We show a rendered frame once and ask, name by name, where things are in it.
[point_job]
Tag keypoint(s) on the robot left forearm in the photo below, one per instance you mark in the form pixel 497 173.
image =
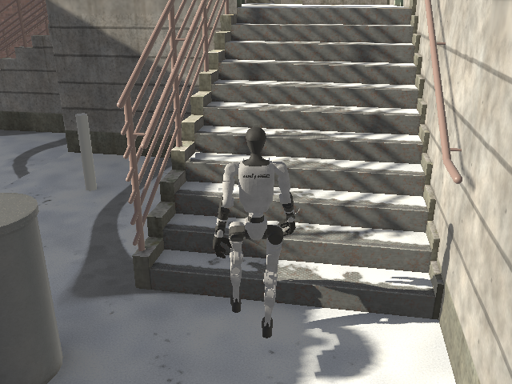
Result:
pixel 221 220

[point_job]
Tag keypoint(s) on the robot right upper arm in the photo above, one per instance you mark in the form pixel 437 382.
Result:
pixel 284 181

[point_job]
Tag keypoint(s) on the left robot hand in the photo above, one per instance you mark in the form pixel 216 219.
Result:
pixel 217 247

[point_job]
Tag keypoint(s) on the robot right foot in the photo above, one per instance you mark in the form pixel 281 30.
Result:
pixel 266 330

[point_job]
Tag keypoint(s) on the robot right forearm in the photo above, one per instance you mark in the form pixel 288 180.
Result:
pixel 289 210

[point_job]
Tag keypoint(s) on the robot left upper arm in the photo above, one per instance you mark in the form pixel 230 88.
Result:
pixel 230 171

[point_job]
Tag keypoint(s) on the right robot thigh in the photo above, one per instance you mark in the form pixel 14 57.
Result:
pixel 273 250

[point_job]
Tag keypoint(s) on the right robot hand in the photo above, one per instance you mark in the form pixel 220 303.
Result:
pixel 284 223

